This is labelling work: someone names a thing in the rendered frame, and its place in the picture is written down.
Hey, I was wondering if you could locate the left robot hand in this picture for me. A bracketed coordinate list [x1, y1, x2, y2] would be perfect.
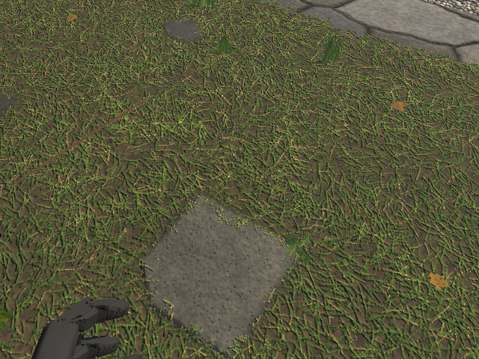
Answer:
[32, 297, 141, 359]

